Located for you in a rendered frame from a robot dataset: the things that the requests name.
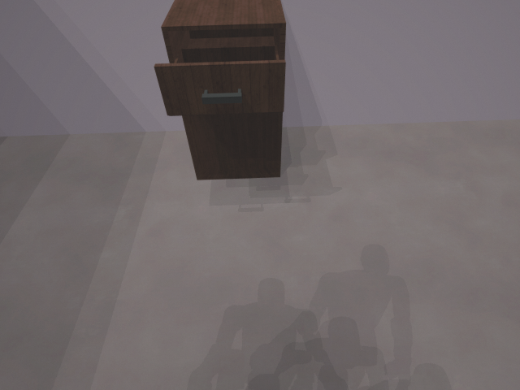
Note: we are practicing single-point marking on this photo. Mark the drawer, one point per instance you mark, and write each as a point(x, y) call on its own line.
point(256, 70)

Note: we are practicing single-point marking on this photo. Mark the handle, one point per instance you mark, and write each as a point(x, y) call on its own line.
point(219, 98)

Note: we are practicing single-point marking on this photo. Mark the cabinet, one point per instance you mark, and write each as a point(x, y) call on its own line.
point(231, 146)

